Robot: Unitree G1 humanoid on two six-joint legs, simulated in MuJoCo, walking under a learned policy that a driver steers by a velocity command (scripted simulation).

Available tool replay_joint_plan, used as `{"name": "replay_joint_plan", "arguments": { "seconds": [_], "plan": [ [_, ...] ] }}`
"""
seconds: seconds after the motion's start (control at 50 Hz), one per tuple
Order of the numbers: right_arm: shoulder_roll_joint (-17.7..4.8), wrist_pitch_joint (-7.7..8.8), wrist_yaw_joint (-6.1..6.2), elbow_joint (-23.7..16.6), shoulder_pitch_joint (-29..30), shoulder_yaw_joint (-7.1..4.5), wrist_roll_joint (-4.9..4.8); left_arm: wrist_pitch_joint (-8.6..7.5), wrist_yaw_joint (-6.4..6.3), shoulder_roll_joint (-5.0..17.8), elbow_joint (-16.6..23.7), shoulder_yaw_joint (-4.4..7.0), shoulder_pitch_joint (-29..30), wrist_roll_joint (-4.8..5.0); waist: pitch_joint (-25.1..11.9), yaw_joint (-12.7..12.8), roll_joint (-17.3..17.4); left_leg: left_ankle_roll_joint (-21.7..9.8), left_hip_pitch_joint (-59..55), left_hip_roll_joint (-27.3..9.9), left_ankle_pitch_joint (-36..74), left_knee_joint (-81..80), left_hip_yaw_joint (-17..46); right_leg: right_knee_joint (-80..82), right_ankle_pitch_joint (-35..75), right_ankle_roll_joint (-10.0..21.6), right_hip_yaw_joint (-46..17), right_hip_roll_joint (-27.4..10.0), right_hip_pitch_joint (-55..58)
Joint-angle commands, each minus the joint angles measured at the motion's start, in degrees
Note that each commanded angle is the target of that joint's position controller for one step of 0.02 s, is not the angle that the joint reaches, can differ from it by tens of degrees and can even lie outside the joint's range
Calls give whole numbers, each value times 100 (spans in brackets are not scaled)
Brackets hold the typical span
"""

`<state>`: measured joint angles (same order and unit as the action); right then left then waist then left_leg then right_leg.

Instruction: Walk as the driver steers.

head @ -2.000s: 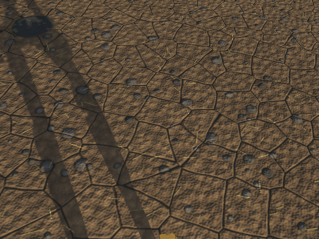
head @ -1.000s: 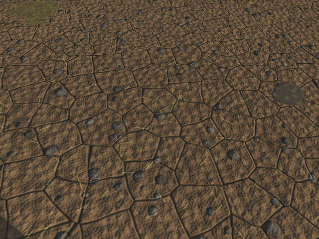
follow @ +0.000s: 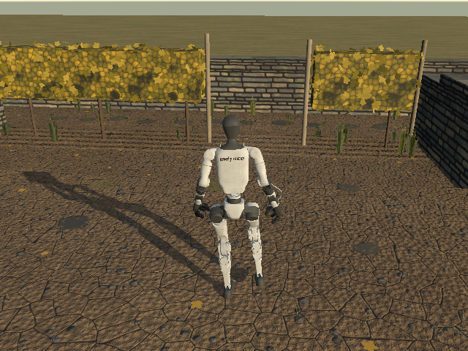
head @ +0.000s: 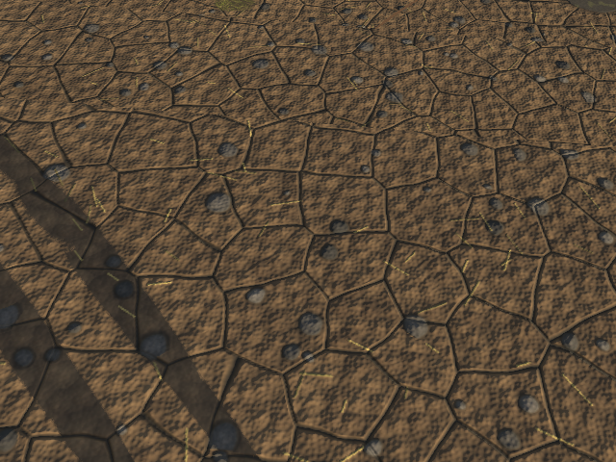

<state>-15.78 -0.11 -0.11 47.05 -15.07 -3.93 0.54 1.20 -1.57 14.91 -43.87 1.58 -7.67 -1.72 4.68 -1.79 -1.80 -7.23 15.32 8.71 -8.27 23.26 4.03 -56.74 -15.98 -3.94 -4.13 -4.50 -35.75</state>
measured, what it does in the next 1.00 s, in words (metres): walks ahead: right foot, then left foot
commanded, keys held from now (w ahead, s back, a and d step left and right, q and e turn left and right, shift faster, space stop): q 0.18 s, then no key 0.46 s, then w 0.36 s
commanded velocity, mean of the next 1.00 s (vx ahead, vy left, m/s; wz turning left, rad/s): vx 0.11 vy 0.00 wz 0.24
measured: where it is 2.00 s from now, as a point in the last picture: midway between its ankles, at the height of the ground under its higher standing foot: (281, 383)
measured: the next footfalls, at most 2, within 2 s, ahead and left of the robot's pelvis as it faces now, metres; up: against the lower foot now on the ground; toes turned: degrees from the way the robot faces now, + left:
right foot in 0.24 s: +0.13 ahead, -0.14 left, +0.00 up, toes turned +13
left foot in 0.64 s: +0.04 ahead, +0.05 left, +0.00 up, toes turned +8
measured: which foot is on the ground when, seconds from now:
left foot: down 0.00-0.24, up 0.26-0.62, down 0.64-0.96, up 0.98-1.00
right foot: up 0.00-0.22, down 0.24-0.68, up 0.70-0.94, down 0.96-1.00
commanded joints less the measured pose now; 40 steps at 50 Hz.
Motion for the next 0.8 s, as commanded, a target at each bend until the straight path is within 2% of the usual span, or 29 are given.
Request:
{"name": "replay_joint_plan", "arguments": {
  "seconds": [0.02,0.08,0.16,0.2,0.22,0.24,0.26,0.28,0.3,0.32,0.34,0.36,0.38,0.42,0.46,0.54,0.58,0.6,0.62,0.64,0.66,0.68,0.7,0.72,0.74,0.76,0.8],
  "plan": [
    [-919,-29,51,-359,-240,-242,24,35,-42,527,340,135,-107,28,-828,-3,654,-622,-615,-1531,1752,-431,1506,271,88,-39,96,152,192],
    [-941,-87,64,-412,-321,-269,71,10,-72,566,455,128,87,72,-736,-91,739,-665,-829,-1605,1729,-249,1878,679,-200,30,9,291,214],
    [-1004,-141,54,-510,-218,-298,96,-83,-105,615,553,100,26,166,-763,-50,835,-642,-956,-1626,2753,159,2299,1403,-659,212,-38,558,787],
    [-1002,-165,50,-579,37,-295,51,-135,-118,636,494,95,-343,199,-781,153,875,-416,-842,-1506,2719,323,2404,2296,-492,318,0,634,1458],
    [-950,-177,65,-622,221,-272,-13,-177,-133,618,421,91,-625,162,-759,346,813,-164,-581,-1297,2289,515,2312,3203,101,380,42,602,2066],
    [-771,-168,88,-679,236,-211,-65,-229,-173,779,390,126,-780,77,-792,363,465,158,-110,-992,1289,909,2050,3921,656,503,-354,103,2744],
    [-254,-150,102,-701,-325,-77,-26,-228,-218,1167,543,155,-532,10,-936,-47,-928,487,535,-299,-1390,2027,1036,4119,2106,869,-1786,-1439,3352],
    [-718,-203,147,-681,-403,-199,31,-139,-152,1400,551,212,-563,56,-898,50,-1243,588,1163,328,-3094,2860,309,3939,3466,1733,-2640,-1937,3091],
    [-880,-223,154,-579,-410,-237,140,-122,-102,1170,517,180,-725,91,-819,70,-684,646,1157,34,-2918,3655,472,3869,3720,1958,-2438,-1867,2991],
    [-881,-248,126,-466,-278,-250,117,-135,-72,844,526,92,-511,125,-596,17,-276,700,1127,-92,-2466,3893,566,3784,3533,1780,-1744,-1424,2816],
    [-803,-276,92,-416,-261,-234,56,-127,-59,737,569,56,-259,91,-513,-77,-305,793,1075,-137,-2159,3916,543,3772,3398,1518,-1172,-1017,2746],
    [-745,-302,44,-406,-227,-209,41,-142,-81,744,567,53,-184,76,-566,-81,-597,868,1056,-149,-1903,3916,499,3749,3567,1393,-864,-790,2831],
    [-697,-315,13,-359,-238,-179,22,-159,-79,724,545,46,-231,61,-660,-34,-720,945,956,-107,-1780,3925,446,3683,3946,1364,-638,-650,2906],
    [-608,-342,-11,-355,-64,-122,-26,-192,-55,676,453,32,-393,69,-796,64,-701,1034,833,-131,-1679,3570,382,3627,4128,1395,-478,-615,3098],
    [-492,-376,-3,-329,120,-44,-33,-208,-41,688,342,35,-522,77,-801,160,-730,1064,692,-252,-1710,2867,295,3629,3811,1432,-501,-643,3241],
    [-412,-412,53,-202,326,78,-57,-140,21,848,150,90,-668,35,-723,315,-925,938,-43,-453,-1835,1425,-172,3625,3043,1493,-644,-641,3025],
    [-391,-372,92,-66,207,115,-71,-89,36,886,56,112,-662,48,-683,222,-875,816,-410,-503,-1330,558,-296,3510,2935,1448,-722,-622,2911],
    [-338,-324,116,39,60,149,-57,-63,34,881,13,114,-610,76,-655,91,-737,734,-809,-541,-634,-273,-339,3401,2827,1308,-679,-567,2735],
    [-437,-254,150,89,63,152,0,-72,29,826,-32,101,-680,81,-660,88,-532,637,-1295,-752,18,-739,-28,3360,2480,1080,-719,-544,2393],
    [-690,-167,194,81,95,137,102,-113,52,672,16,56,-734,102,-810,185,-53,504,-1766,-1371,355,-756,651,3186,1817,823,-586,-390,1975],
    [-876,-128,187,142,357,139,73,-122,84,368,17,-26,-891,155,-746,497,795,193,-1221,-1859,383,-652,1153,3407,289,660,-24,243,2069],
    [-751,-113,133,238,310,138,14,-76,61,462,-118,-17,-727,76,-595,278,880,-11,-743,-1844,-1117,-717,1206,3211,-323,652,232,445,2394],
    [-805,-115,111,298,188,101,35,-58,78,598,-108,45,-490,8,-242,119,1059,-122,-611,-1784,-2476,-972,1419,2723,-664,665,442,645,2055],
    [-885,-133,109,352,80,72,74,-49,122,649,-73,78,-326,-18,113,7,1238,-250,-488,-1908,-3328,-1316,1704,2360,-838,679,614,733,1615],
    [-910,-125,119,398,-22,61,81,-54,167,653,-24,102,-232,-29,404,-51,1451,-379,-409,-2070,-3595,-1554,1956,2056,-858,708,673,687,1308],
    [-871,-91,120,452,-115,57,90,-89,200,641,6,108,-192,-25,537,-94,1498,-492,-475,-2197,-3458,-1689,2105,1739,-908,730,589,564,1022],
    [-824,13,111,536,-242,40,87,-195,252,621,7,124,-197,-16,482,-82,1206,-631,-979,-2273,-2814,-1698,2104,1393,-1011,744,463,403,549]
  ]
}}
Velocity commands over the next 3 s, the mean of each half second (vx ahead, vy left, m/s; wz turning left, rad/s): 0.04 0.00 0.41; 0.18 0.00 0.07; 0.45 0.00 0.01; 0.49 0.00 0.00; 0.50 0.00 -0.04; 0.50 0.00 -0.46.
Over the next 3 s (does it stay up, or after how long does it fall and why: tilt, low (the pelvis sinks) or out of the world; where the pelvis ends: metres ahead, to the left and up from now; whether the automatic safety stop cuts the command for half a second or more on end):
stays up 1.12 0.15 0.00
